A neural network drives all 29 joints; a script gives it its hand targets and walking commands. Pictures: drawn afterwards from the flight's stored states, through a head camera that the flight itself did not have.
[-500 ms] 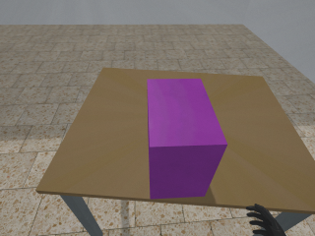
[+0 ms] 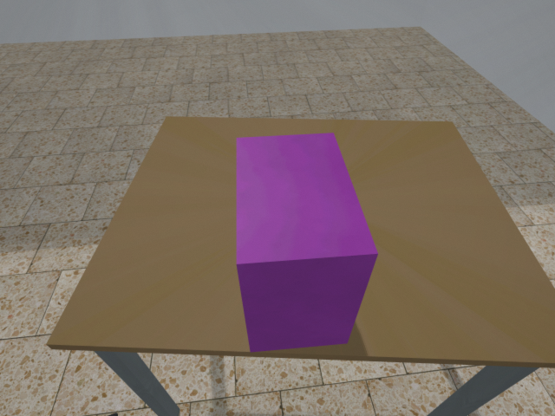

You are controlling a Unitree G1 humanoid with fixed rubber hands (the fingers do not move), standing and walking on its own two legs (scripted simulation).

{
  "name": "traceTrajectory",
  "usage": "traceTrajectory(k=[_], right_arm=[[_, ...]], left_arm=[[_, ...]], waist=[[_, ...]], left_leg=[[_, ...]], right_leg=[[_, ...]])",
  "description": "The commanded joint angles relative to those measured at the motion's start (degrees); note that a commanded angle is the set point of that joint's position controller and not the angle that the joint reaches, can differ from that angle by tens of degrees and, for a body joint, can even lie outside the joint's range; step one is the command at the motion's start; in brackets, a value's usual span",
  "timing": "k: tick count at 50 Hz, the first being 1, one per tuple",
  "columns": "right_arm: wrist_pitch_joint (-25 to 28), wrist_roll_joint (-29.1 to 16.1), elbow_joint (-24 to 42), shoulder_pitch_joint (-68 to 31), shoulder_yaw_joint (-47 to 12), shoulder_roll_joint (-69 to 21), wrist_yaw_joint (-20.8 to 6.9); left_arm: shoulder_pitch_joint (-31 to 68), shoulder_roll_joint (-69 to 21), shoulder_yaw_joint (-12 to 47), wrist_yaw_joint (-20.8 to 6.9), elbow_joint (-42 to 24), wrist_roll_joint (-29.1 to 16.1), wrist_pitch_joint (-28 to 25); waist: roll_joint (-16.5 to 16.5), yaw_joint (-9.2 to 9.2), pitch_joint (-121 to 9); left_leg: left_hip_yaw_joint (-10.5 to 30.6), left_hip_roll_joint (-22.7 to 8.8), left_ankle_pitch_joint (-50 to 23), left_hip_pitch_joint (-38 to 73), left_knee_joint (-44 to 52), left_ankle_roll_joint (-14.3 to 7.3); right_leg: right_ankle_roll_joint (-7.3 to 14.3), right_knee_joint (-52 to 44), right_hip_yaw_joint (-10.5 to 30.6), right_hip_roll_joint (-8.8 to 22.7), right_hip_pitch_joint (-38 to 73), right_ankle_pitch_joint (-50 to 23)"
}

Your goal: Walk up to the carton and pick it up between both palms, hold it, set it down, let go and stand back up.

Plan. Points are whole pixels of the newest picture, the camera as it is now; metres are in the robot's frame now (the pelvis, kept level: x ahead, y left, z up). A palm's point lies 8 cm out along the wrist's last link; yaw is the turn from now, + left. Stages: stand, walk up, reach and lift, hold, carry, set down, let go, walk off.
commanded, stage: stand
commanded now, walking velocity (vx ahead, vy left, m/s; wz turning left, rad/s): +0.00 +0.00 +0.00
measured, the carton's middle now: (292, 241) +0.41 -0.01 +0.03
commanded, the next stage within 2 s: none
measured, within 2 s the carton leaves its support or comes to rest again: neither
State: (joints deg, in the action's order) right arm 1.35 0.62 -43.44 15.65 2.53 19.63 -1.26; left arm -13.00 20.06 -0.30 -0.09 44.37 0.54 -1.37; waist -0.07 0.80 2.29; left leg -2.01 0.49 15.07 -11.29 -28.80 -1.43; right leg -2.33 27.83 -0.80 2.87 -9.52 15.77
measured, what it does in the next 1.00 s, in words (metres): stands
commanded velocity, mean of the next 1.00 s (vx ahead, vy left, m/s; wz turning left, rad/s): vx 0.00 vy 0.00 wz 0.00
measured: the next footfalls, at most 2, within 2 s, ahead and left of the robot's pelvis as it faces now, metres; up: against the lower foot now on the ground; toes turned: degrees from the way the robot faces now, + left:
none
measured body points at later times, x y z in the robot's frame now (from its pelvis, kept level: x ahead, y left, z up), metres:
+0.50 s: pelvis -0.01 -0.03 +0.01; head -0.01 -0.03 +0.46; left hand +0.10 +0.28 -0.10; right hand +0.06 -0.33 -0.11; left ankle +0.01 +0.10 -0.74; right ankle -0.01 -0.15 -0.74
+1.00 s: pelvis -0.01 -0.02 +0.01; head -0.01 -0.02 +0.46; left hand +0.09 +0.28 -0.11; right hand +0.06 -0.33 -0.11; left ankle +0.01 +0.10 -0.74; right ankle -0.01 -0.15 -0.74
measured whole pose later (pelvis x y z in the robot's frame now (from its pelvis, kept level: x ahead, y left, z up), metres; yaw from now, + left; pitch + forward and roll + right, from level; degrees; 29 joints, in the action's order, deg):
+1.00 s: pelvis -0.01 -0.02 +0.01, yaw +0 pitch -3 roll +0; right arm 1.2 0.1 -55.6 11.7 0.5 21.3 0.0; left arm -10.6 20.9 -1.2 0.0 53.9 -0.2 -1.0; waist 0.4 0.7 3.9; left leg -1.4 -1.7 10.6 -8.0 -22.0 0.8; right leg -0.4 21.3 -1.1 0.7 -6.5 11.5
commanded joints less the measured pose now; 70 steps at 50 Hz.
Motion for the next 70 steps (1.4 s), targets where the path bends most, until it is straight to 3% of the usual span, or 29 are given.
traceTrajectory(k=[1, 3, 5, 10, 13, 28, 32, 34, 38, 41, 46, 47, 49, 50, 65, 70], right_arm=[[1.2, -0.11, 3.18, -1.19, 2.77, 10.15, 0.57], [1.2, -0.14, 2.62, -1.43, 2.76, 10.62, 0.73], [1.22, -0.02, 1.82, -1.74, 2.5, 10.41, 0.64], [0.97, -0.22, -0.34, -1.59, 2.04, 11.14, 0.77], [0.79, -0.24, -1.26, -2.11, 1.8, 11.05, 1.0], [0.67, -0.44, -5.92, -2.59, 0.86, 12.11, 1.27], [0.76, -0.32, -6.72, -3.61, 0.6, 12.04, 1.4], [0.76, -0.37, -7.19, -3.7, 0.45, 11.68, 1.48], [0.9, -0.31, -8.03, -3.68, 0.56, 12.81, 1.52], [0.83, -0.63, -8.49, -3.39, 0.53, 12.81, 1.62], [0.79, -0.45, -8.88, -4.55, 0.47, 12.72, 1.78], [0.81, -0.43, -9.05, -4.23, 0.38, 12.55, 1.71], [0.83, -0.6, -8.98, -4.75, 0.58, 13.03, 1.86], [0.82, -0.7, -9.4, -4.32, 0.34, 12.65, 1.81], [0.47, -0.56, -10.5, -5.88, 0.34, 12.42, 1.85], [0.56, -0.7, -11.12, -5.53, 0.35, 12.27, 2.01]], left_arm=[[1.07, 10.08, -2.88, 0.53, -3.48, -0.13, -1.49], [1.92, 10.75, -3.34, 0.52, -3.31, -0.15, -1.5], [2.5, 10.89, -3.26, 0.51, -3.06, -0.22, -1.43], [2.66, 10.84, -3.07, 0.19, -1.79, -0.51, -1.35], [2.17, 11.01, -3.13, 0.36, -1.07, -0.52, -1.25], [4.12, 11.73, -3.63, 0.23, 2.23, -0.63, -0.96], [3.4, 11.01, -3.48, 0.21, 3.16, -0.83, -0.86], [4.03, 10.91, -3.49, 0.36, 3.49, -0.67, -0.91], [3.53, 10.69, -3.53, 0.37, 4.55, -0.87, -0.71], [4.3, 11.16, -3.54, 0.39, 4.66, -0.91, -0.93], [4.09, 11.78, -3.59, 0.64, 5.48, -0.8, -0.9], [3.75, 11.69, -3.74, 0.58, 5.85, -0.99, -0.9], [4.19, 11.13, -3.34, 0.52, 6.01, -0.81, -0.92], [3.65, 10.99, -3.4, 0.56, 6.42, -0.84, -0.82], [3.89, 11.15, -3.11, 0.75, 8.45, -0.86, -0.46], [3.72, 10.85, -3.22, 0.91, 9.03, -1.0, -0.7]], waist=[[0.42, -0.31, -1.75], [-0.49, 0.02, -1.79], [1.02, 0.3, -0.95], [0.89, 0.58, -1.74], [0.98, -0.07, -1.25], [0.77, 0.28, 0.52], [0.2, -0.32, -0.31], [1.46, -0.18, 0.14], [-0.14, -0.4, 0.02], [0.35, 0.34, -0.3], [0.28, -0.07, -1.14], [-1.04, -0.13, -1.61], [0.84, -0.25, -1.34], [-0.09, -0.38, -1.27], [0.59, -0.38, -0.68], [-0.53, -0.35, -1.06]], left_leg=[[6.78, -6.92, -9.83, 0.27, 5.64, -0.55], [6.44, -6.99, -9.35, 0.58, 5.45, -0.67], [6.61, -7.14, -10.14, 0.56, 5.74, -0.49], [6.34, -7.33, -9.73, 2.8, 6.18, -0.03], [6.27, -7.19, -10.03, 2.89, 6.6, 0.26], [6.02, -7.53, -6.04, 2.13, 9.19, 0.81], [6.09, -7.73, -5.89, 2.14, 9.81, 0.78], [6.09, -7.78, -6.3, 1.88, 10.17, 0.8], [5.78, -8.0, -6.81, 1.86, 10.38, 0.67], [6.26, -8.61, -7.31, 2.88, 10.36, 0.33], [6.0, -8.64, -9.2, 3.36, 10.28, 0.47], [5.45, -8.4, -8.93, 3.38, 10.35, 0.47], [5.98, -8.79, -9.67, 3.36, 10.28, 0.32], [5.84, -8.77, -9.77, 3.29, 10.26, 0.3], [5.8, -8.75, -8.5, 4.54, 11.36, 0.48], [5.78, -8.86, -9.13, 4.14, 11.78, 0.41]], right_leg=[[3.65, -4.51, 4.09, 4.41, 0.4, -8.23], [3.89, -5.25, 4.35, 4.57, 0.51, -8.17], [3.68, -5.17, 4.24, 4.53, 0.31, -8.96], [4.13, -6.97, 4.56, 4.62, -0.33, -8.81], [4.31, -7.31, 4.58, 4.52, 0.35, -8.76], [4.38, -10.95, 5.41, 4.48, 0.8, -3.58], [4.13, -10.74, 5.23, 4.35, 1.8, -4.39], [4.01, -10.99, 5.4, 4.39, 1.75, -4.34], [4.03, -10.96, 5.33, 4.4, 2.64, -5.65], [4.08, -10.94, 5.52, 4.59, 1.52, -5.89], [3.96, -10.73, 4.98, 4.43, 2.28, -7.97], [4.0, -10.76, 5.36, 4.59, 2.69, -7.59], [4.0, -10.34, 4.98, 4.55, 2.66, -8.22], [3.92, -10.6, 5.08, 4.57, 2.99, -8.56], [3.58, -11.56, 5.02, 4.45, 1.71, -7.29], [3.72, -11.59, 5.15, 4.76, 2.84, -7.89]])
